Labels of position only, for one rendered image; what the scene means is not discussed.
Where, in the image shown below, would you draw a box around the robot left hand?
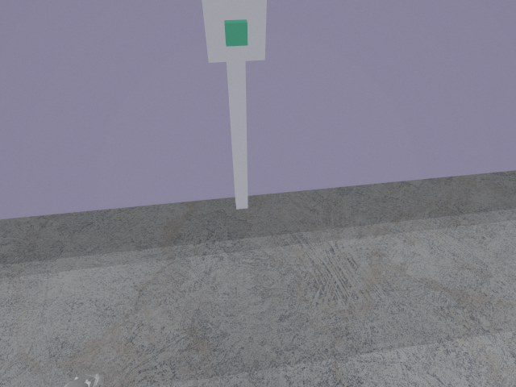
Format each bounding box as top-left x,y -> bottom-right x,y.
65,371 -> 106,387

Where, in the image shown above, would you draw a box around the panel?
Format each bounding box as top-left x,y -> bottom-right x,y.
202,0 -> 267,210

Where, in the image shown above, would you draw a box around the button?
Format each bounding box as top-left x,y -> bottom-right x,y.
224,19 -> 248,47

